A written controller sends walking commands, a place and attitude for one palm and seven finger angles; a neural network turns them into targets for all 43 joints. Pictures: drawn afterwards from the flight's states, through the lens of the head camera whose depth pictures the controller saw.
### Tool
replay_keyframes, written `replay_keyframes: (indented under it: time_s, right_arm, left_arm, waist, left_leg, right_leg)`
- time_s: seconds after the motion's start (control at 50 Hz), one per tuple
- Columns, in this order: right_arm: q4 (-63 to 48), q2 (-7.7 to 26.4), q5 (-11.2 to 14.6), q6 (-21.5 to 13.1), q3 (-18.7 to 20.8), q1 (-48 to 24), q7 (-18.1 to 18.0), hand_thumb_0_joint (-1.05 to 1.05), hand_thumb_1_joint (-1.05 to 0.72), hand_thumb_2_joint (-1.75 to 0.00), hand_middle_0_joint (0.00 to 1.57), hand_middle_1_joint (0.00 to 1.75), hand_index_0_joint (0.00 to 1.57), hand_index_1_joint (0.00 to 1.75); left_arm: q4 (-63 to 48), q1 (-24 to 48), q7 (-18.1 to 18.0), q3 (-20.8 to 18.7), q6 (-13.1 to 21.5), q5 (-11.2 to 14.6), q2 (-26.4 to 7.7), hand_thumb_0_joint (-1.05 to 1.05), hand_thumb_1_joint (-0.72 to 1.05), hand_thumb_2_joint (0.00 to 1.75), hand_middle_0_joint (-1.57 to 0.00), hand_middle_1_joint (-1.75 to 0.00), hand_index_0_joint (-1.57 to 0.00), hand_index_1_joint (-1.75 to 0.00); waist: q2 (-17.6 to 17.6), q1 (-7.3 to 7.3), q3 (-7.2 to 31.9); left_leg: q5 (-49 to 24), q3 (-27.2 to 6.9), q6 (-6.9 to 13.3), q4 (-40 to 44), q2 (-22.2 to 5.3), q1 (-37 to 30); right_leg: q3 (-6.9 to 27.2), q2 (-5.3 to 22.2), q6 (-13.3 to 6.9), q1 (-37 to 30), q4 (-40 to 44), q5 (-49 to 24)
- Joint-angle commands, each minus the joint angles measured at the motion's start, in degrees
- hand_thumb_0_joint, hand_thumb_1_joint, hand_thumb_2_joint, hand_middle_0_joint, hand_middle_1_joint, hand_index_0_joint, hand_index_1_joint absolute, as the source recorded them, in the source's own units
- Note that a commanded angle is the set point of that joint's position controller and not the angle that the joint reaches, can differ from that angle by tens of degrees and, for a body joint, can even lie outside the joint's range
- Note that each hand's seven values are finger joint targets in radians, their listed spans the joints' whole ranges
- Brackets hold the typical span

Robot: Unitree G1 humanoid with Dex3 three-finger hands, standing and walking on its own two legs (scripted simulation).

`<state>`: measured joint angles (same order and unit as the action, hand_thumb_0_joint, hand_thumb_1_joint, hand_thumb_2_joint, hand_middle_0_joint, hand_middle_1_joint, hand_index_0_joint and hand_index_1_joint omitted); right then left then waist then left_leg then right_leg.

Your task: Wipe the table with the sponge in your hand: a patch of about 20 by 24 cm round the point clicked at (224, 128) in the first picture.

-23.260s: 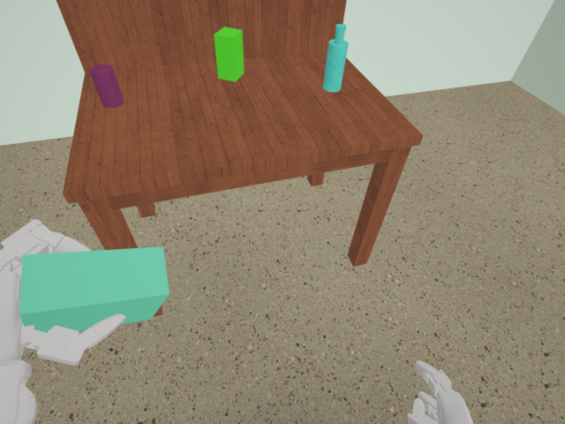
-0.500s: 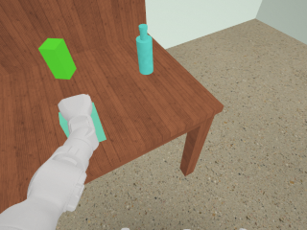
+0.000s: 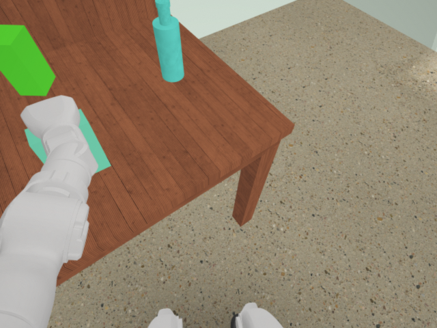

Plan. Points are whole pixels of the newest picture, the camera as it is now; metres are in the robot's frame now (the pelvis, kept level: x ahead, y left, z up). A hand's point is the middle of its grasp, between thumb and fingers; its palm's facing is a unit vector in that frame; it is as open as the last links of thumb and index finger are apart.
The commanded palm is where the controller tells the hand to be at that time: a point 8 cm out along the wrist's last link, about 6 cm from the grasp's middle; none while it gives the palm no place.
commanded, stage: wipe forward along the third lane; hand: left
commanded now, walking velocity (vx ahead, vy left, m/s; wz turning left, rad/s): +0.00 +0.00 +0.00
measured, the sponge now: (76, 156) +0.47 +0.26 +0.00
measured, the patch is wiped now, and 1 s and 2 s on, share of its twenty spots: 0.85 1.00 1.00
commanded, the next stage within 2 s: wipe back along the third lane in 0.56 s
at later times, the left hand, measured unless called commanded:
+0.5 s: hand (54, 122) +0.52 +0.29 +0.04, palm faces -0.13 -0.02 -0.99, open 9.9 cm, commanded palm +0.52 +0.28 +0.07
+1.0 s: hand (53, 120) +0.53 +0.30 +0.04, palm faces -0.08 +0.02 -1.00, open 9.9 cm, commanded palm +0.50 +0.26 +0.07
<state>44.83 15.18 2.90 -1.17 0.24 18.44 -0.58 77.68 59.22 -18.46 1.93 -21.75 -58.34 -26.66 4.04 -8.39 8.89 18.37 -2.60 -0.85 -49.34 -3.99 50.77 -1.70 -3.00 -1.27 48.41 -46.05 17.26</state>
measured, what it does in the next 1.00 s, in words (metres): shifts its weight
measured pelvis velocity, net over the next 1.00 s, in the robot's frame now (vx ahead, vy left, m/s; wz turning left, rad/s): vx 0.04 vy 0.04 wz -0.02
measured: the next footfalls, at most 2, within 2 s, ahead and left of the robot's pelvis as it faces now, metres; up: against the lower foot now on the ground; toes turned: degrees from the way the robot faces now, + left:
none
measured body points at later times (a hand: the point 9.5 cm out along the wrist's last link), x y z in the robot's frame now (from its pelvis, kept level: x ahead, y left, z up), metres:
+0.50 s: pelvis +0.02 +0.03 +0.00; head +0.13 +0.04 +0.43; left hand +0.53 +0.29 +0.10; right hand +0.04 -0.24 -0.12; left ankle +0.04 +0.14 -0.69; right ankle +0.04 -0.11 -0.69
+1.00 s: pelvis +0.04 +0.04 +0.01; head +0.15 +0.05 +0.44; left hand +0.53 +0.29 +0.10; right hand +0.03 -0.22 -0.12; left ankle +0.04 +0.14 -0.69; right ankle +0.04 -0.11 -0.69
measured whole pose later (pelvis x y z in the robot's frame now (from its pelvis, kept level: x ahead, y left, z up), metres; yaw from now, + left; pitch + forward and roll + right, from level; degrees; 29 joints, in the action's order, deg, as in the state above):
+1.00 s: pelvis +0.04 +0.04 +0.01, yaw -1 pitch +22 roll -4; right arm 45.7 13.1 2.3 2.3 0.3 19.6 1.9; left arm 73.8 59.5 -20.7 5.2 -23.9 -57.5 -26.4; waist 3.4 -7.5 9.7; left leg 21.0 -1.1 0.7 -48.4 -2.9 50.0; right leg -0.2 -1.8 1.4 46.3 -41.9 18.2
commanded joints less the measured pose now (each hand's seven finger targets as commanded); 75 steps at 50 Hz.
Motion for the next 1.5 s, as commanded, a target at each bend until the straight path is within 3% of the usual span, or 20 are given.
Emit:
replay_keyframes:
  time_s: [0.0,0.06,0.22,0.34,0.48,0.52,0.6,0.62,0.66,0.74,0.82,0.84,0.88,0.92,1.02,1.1,1.16,1.24,1.28,1.48]
  right_arm:
    - [-4.63,8.55,-0.33,-1.02,2.68,4.6,-0.04,0.0,-0.9,-0.9,0.2,0.3,0.2,0.3]
    - [-4.39,8.73,-0.53,-0.72,2.79,4.97,-0.09,0.0,-0.9,-0.9,0.2,0.3,0.2,0.3]
    - [-4.42,8.89,-0.88,-0.11,2.85,5.24,0.13,0.0,-0.9,-0.9,0.2,0.3,0.2,0.3]
    - [-4.47,9.35,-0.91,0.4,2.57,5.83,-0.05,0.0,-0.9,-0.9,0.2,0.3,0.2,0.3]
    - [-4.67,9.44,-1.25,1.26,2.64,7.24,0.36,0.0,-0.9,-0.9,0.2,0.3,0.2,0.3]
    - [-4.4,9.6,-1.45,1.5,2.86,7.56,0.36,0.0,-0.9,-0.9,0.2,0.3,0.2,0.3]
    - [-4.29,9.83,-1.67,1.87,2.62,8.71,0.43,0.0,-0.9,-0.9,0.2,0.3,0.2,0.3]
    - [-4.13,9.83,-1.69,1.9,2.79,8.73,0.49,0.0,-0.9,-0.9,0.2,0.3,0.2,0.3]
    - [-4.05,9.51,-1.69,2.01,2.97,9.35,0.77,0.0,-0.9,-0.9,0.2,0.3,0.2,0.3]
    - [-4.2,8.83,-1.65,2.29,3.54,9.3,1.24,0.0,-0.9,-0.9,0.2,0.3,0.2,0.3]
    - [-3.93,8.27,-1.28,2.09,3.69,7.57,1.65,0.0,-0.9,-0.9,0.2,0.3,0.2,0.3]
    - [-3.44,8.21,-1.11,2.0,3.57,7.37,1.71,0.0,-0.9,-0.9,0.2,0.3,0.2,0.3]
    - [-2.96,8.36,-0.84,2.08,3.43,6.72,1.87,0.0,-0.9,-0.9,0.2,0.3,0.2,0.3]
    - [-2.58,8.29,-0.73,2.09,3.48,5.83,2.0,0.0,-0.9,-0.9,0.2,0.3,0.2,0.3]
    - [-2.95,7.57,-0.82,2.5,3.84,3.96,2.56,0.0,-0.9,-0.9,0.2,0.3,0.2,0.3]
    - [-3.22,7.45,-0.64,3.27,3.84,2.25,2.57,0.0,-0.9,-0.9,0.2,0.3,0.2,0.3]
    - [-3.41,7.04,-0.57,3.74,3.9,0.64,2.7,0.0,-0.9,-0.9,0.2,0.3,0.2,0.3]
    - [-4.05,6.66,-0.62,4.91,4.21,-1.63,3.11,0.0,-0.9,-0.9,0.2,0.3,0.2,0.3]
    - [-4.62,6.58,-0.58,5.74,4.16,-2.85,3.24,0.0,-0.9,-0.9,0.2,0.3,0.2,0.3]
    - [-6.72,6.07,-0.25,8.78,3.73,-9.51,2.94,0.0,-0.9,-0.9,0.2,0.3,0.2,0.3]
  left_arm:
    - [-5.25,17.07,-1.7,0.56,-1.1,-2.63,-13.79,0.0,0.1,1.3,-1.2,-1.6,-1.2,-1.6]
    - [-5.13,16.9,-1.88,-1.32,-0.77,-2.7,-15.66,0.0,0.1,1.3,-1.2,-1.6,-1.2,-1.6]
    - [-4.68,20.73,-1.96,0.1,-1.16,-3.94,-14.03,0.0,0.1,1.3,-1.2,-1.6,-1.2,-1.6]
    - [-3.98,25.04,-1.58,-0.91,-1.77,-4.24,-17.55,0.0,0.1,1.3,-1.2,-1.6,-1.2,-1.6]
    - [-3.15,25.21,-0.03,0.38,-1.92,-5.66,-16.32,0.0,0.1,1.3,-1.2,-1.6,-1.2,-1.6]
    - [-4.06,27.01,0.12,-1.15,-1.48,-5.77,-18.23,0.0,0.1,1.3,-1.2,-1.6,-1.2,-1.6]
    - [-2.74,27.41,0.2,-0.65,-1.61,-6.0,-18.3,0.0,0.1,1.3,-1.2,-1.6,-1.2,-1.6]
    - [-3.74,28.49,0.38,-0.86,-1.34,-6.01,-18.43,0.0,0.1,1.3,-1.2,-1.6,-1.2,-1.6]
    - [-2.7,26.48,0.69,0.92,-1.62,-6.11,-15.47,0.0,0.1,1.3,-1.2,-1.6,-1.2,-1.6]
    - [-5.5,21.34,1.03,0.98,-0.49,-4.01,-11.61,0.0,0.1,1.3,-1.2,-1.6,-1.2,-1.6]
    - [-6.66,16.65,0.16,1.71,-0.44,-0.64,-7.05,0.0,0.1,1.3,-1.2,-1.6,-1.2,-1.6]
    - [-6.29,16.6,0.0,3.18,-0.82,0.07,-5.32,0.0,0.1,1.3,-1.2,-1.6,-1.2,-1.6]
    - [-5.39,15.18,-0.33,2.97,-1.94,0.51,-5.4,0.0,0.1,1.3,-1.2,-1.6,-1.2,-1.6]
    - [-6.41,15.76,-0.47,2.98,-2.48,1.04,-4.81,0.0,0.1,1.3,-1.2,-1.6,-1.2,-1.6]
    - [-8.53,9.41,0.2,5.72,-2.45,2.32,1.96,0.0,0.1,1.3,-1.2,-1.6,-1.2,-1.6]
    - [-9.4,4.77,0.09,5.48,-2.39,3.17,3.14,0.0,0.1,1.3,-1.2,-1.6,-1.2,-1.6]
    - [-11.66,3.25,-0.28,7.16,-2.58,3.68,6.35,0.0,0.1,1.3,-1.2,-1.6,-1.2,-1.6]
    - [-15.25,-1.37,-0.67,7.63,-3.02,4.4,9.15,0.0,0.1,1.3,-1.2,-1.6,-1.2,-1.6]
    - [-16.36,-5.69,-0.67,7.87,-3.78,4.61,10.07,0.0,0.1,1.3,-1.2,-1.6,-1.2,-1.6]
    - [-24.17,-10.17,0.23,11.56,-7.97,4.16,14.4,0.0,0.1,1.3,-1.2,-1.6,-1.2,-1.6]
  waist:
    - [-4.46,-0.52,17.47]
    - [-4.84,-0.46,18.16]
    - [-2.87,-1.93,17.49]
    - [-2.09,-2.74,18.63]
    - [0.11,-3.09,19.3]
    - [1.37,-3.19,20.73]
    - [-0.29,-4.03,19.65]
    - [1.07,-3.85,20.82]
    - [1.82,-3.79,20.44]
    - [1.62,-1.78,23.61]
    - [0.17,-0.45,22.83]
    - [-0.48,-0.9,21.25]
    - [-1.29,-0.42,19.33]
    - [-0.15,0.09,20.19]
    - [-1.05,1.47,21.06]
    - [-4.43,2.14,18.74]
    - [-3.25,2.64,18.16]
    - [-2.97,3.93,19.49]
    - [-5.46,4.7,20.01]
    - [-6.4,5.68,16.19]
  left_leg:
    - [0.36,3.05,3.65,5.06,3.53,-7.57]
    - [-0.87,3.07,3.75,4.81,3.37,-7.79]
    - [-2.91,2.43,3.64,4.98,3.09,-10.03]
    - [-3.16,2.19,3.68,4.54,3.04,-9.94]
    - [-5.92,1.54,3.5,3.96,2.77,-11.94]
    - [-7.2,1.24,3.47,3.64,2.51,-12.72]
    - [-7.06,1.22,3.66,3.01,2.56,-11.09]
    - [-8.28,0.74,3.53,3.05,2.42,-12.0]
    - [-8.36,0.53,3.47,3.28,2.25,-13.56]
    - [-11.47,0.38,3.28,3.6,1.95,-16.27]
    - [-11.26,0.66,3.12,5.26,1.99,-16.87]
    - [-10.16,0.9,3.2,5.66,2.0,-17.09]
    - [-9.3,1.21,3.15,6.76,2.12,-16.73]
    - [-10.87,1.21,2.99,7.65,2.04,-18.45]
    - [-16.59,1.36,2.77,8.15,2.13,-22.56]
    - [-17.83,1.93,2.71,8.89,2.4,-22.97]
    - [-21.16,2.26,2.53,9.33,2.54,-25.04]
    - [-28.24,2.57,2.44,9.15,2.57,-28.46]
    - [-30.2,2.93,2.4,9.28,2.77,-28.57]
    - [-30.92,2.73,2.33,11.35,3.28,-31.68]
  right_leg:
    - [0.73,-0.52,0.51,-12.82,9.15,-2.28]
    - [0.48,-0.58,0.49,-12.95,8.84,-3.81]
    - [-0.46,-0.75,0.06,-9.49,7.94,-4.87]
    - [-0.65,-0.81,0.12,-8.87,7.31,-4.45]
    - [-1.37,-1.26,-0.31,-6.68,6.58,-5.72]
    - [-1.4,-1.25,-0.55,-6.44,5.99,-6.35]
    - [-1.54,-1.51,-0.42,-6.08,6.01,-6.47]
    - [-1.58,-1.43,-0.69,-5.77,5.55,-7.0]
    - [-2.07,-1.71,-0.76,-4.23,5.68,-6.01]
    - [-2.18,-1.86,-0.86,-6.36,5.78,-8.1]
    - [-2.26,-1.71,-0.78,-8.63,6.9,-8.56]
    - [-2.28,-1.78,-0.49,-8.26,7.53,-7.87]
    - [-2.19,-1.64,-0.46,-9.41,8.47,-7.65]
    - [-2.17,-1.38,-0.63,-10.65,8.59,-8.97]
    - [-2.64,-1.33,-0.85,-13.38,8.99,-14.42]
    - [-2.74,-1.02,-0.63,-16.27,9.85,-17.51]
    - [-2.87,-0.74,-0.7,-17.44,9.99,-20.75]
    - [-2.84,-0.41,-0.92,-20.68,10.11,-26.75]
    - [-2.75,-0.2,-0.82,-23.57,10.36,-30.2]
    - [-3.34,0.37,-1.37,-26.53,12.1,-31.34]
